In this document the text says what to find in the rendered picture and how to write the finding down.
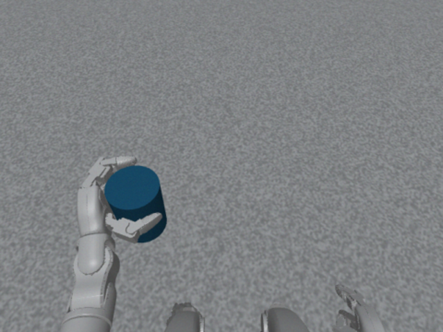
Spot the left robot arm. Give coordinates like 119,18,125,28
60,232,120,332

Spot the left robot hand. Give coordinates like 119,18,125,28
77,156,163,244

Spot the right robot hand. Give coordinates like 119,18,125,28
332,284,386,332

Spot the can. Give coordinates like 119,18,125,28
105,165,167,243

